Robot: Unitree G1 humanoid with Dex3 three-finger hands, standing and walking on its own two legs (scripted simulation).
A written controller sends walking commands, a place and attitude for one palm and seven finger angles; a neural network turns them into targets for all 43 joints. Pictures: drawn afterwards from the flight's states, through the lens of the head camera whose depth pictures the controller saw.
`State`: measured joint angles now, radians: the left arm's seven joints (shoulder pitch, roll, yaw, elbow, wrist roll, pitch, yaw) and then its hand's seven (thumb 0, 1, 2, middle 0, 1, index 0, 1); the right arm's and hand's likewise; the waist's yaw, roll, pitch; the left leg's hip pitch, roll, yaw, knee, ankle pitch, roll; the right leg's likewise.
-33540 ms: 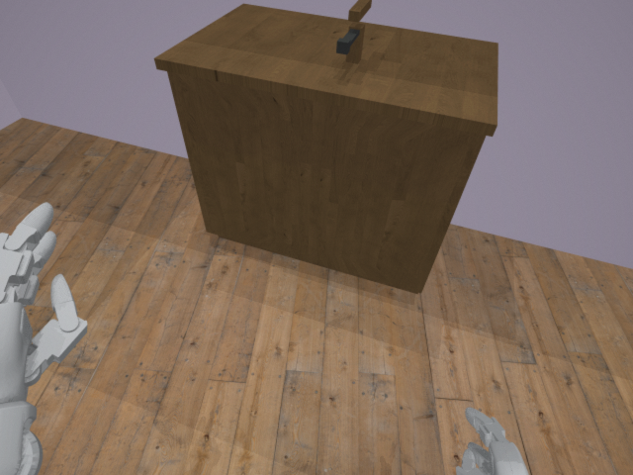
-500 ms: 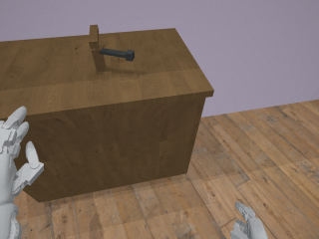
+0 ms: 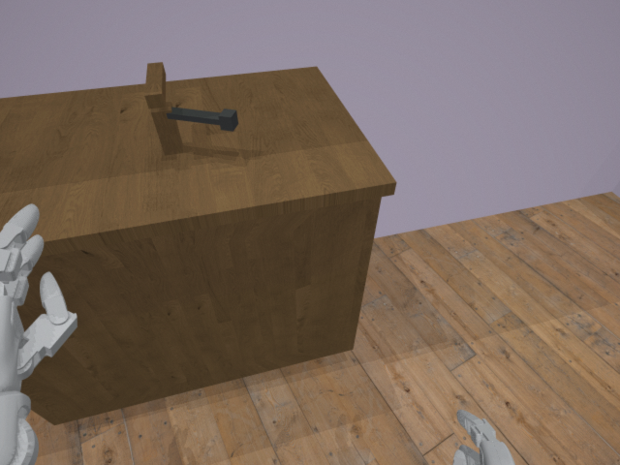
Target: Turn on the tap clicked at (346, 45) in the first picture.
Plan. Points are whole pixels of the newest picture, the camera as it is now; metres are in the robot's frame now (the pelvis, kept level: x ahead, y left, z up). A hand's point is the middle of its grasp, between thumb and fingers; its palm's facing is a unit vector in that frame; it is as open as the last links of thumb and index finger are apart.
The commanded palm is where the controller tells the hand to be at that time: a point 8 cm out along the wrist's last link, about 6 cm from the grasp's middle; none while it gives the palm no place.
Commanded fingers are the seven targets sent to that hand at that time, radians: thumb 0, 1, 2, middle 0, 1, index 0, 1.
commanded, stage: take the last steps up to it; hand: left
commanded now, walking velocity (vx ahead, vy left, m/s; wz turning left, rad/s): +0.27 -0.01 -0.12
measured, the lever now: (228, 120) +0.65 +0.19 +0.13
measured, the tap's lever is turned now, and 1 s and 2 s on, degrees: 63 63 63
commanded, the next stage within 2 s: come to a stop and stand still in 0.48 s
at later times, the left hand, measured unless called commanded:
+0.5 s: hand (181, 217) +0.35 +0.18 +0.17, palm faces +0.31 -0.83 -0.46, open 7.4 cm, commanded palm +0.29 +0.23 +0.19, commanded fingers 0.00 0.90 0.90 -0.20 -0.30 -0.20 -0.30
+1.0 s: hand (201, 180) +0.42 +0.17 +0.17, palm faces +0.28 -0.86 -0.43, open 7.4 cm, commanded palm +0.37 +0.22 +0.19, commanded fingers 0.00 0.90 0.90 -0.20 -0.30 -0.20 -0.30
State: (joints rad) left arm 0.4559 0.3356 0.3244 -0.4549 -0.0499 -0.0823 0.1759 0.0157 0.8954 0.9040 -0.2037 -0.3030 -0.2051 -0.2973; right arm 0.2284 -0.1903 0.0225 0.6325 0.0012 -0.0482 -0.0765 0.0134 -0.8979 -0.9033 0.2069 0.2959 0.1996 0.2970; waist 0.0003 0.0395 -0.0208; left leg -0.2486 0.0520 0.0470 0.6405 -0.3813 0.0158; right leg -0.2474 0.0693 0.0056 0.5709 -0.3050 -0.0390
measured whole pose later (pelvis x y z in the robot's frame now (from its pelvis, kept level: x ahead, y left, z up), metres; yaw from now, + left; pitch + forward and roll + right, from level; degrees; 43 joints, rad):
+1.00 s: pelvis +0.18 -0.04 +0.01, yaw -6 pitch +0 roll +0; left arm 0.48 0.37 0.31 -0.53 -0.07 -0.07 0.14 0.02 0.89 0.90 -0.21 -0.30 -0.21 -0.30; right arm 0.10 -0.19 0.01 0.54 0.01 -0.04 -0.08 0.01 -0.90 -0.90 0.21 0.30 0.20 0.30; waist 0.03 0.05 0.06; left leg -0.27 0.08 0.09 0.49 -0.20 -0.03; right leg -0.19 0.02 -0.08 0.48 -0.28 -0.04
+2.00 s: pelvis +0.17 +0.03 +0.01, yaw -4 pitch -2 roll -2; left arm 0.35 0.34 0.35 -0.44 -0.01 -0.20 0.11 0.02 0.89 0.90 -0.20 -0.30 -0.21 -0.30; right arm 0.18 -0.18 0.04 0.59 0.00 -0.15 -0.01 0.01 -0.90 -0.90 0.21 0.30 0.20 0.30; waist 0.06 -0.02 0.06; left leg -0.25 -0.01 0.06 0.44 -0.16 0.06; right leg -0.14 0.01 0.04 0.38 -0.20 0.02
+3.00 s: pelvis +0.19 +0.01 +0.01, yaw -2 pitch -2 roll -1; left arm 0.30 0.43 0.32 -0.41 -0.02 -0.15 0.09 0.02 0.89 0.90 -0.21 -0.30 -0.21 -0.30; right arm 0.23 -0.21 0.04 0.55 0.02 -0.08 -0.08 0.01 -0.90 -0.90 0.21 0.30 0.20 0.30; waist 0.06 0.00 0.06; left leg -0.23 -0.01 0.03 0.47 -0.21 0.04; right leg -0.12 0.02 0.01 0.42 -0.26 0.00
